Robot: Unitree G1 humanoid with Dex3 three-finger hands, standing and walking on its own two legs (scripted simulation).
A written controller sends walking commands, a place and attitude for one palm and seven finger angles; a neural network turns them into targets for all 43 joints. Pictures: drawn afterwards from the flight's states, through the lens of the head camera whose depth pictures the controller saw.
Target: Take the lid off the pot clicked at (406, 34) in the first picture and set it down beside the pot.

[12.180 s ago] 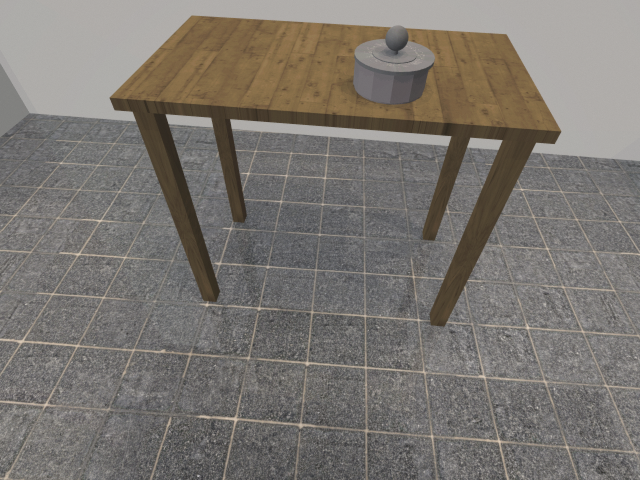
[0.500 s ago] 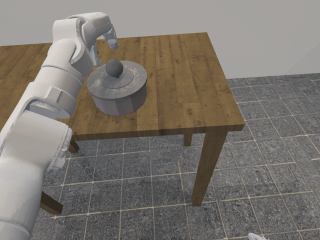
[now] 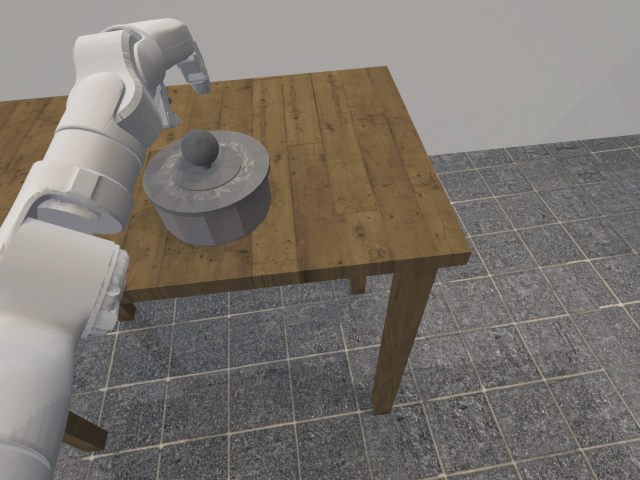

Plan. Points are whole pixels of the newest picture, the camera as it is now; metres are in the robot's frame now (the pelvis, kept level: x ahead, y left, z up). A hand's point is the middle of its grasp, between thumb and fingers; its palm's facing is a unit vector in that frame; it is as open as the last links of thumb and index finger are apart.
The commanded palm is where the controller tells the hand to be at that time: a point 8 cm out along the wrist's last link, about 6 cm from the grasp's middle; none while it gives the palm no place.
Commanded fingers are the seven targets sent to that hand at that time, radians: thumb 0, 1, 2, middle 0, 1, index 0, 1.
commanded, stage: move the open hand above the knob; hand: left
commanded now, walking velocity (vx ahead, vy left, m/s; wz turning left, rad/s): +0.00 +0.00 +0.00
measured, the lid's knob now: (200, 147) +0.51 +0.14 +0.16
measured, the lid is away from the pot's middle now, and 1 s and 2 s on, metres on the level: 0.00 0.00 0.00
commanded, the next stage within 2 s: lower the open fingers around the knob in 0.48 s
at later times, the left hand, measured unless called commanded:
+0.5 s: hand (172, 100) +0.47 +0.14 +0.25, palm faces -0.26 -0.07 -0.96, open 10.1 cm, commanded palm +0.46 +0.14 +0.31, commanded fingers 0.00 -0.38 1.63 -0.86 -0.08 -0.86 -0.08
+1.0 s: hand (190, 120) +0.47 +0.13 +0.22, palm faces -0.35 -0.13 -0.93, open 10.1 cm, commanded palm +0.46 +0.14 +0.28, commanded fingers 0.00 -0.38 1.63 -0.86 -0.08 -0.86 -0.08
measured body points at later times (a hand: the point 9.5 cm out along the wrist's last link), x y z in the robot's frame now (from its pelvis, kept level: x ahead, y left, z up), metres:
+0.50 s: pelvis -0.01 +0.00 +0.00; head +0.01 -0.02 +0.45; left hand +0.48 +0.14 +0.31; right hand +0.06 -0.26 -0.14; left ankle +0.00 +0.10 -0.74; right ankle -0.06 -0.12 -0.74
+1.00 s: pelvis +0.00 +0.00 +0.00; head +0.02 -0.03 +0.45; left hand +0.49 +0.14 +0.28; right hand +0.06 -0.27 -0.14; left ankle +0.00 +0.10 -0.74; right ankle -0.06 -0.12 -0.74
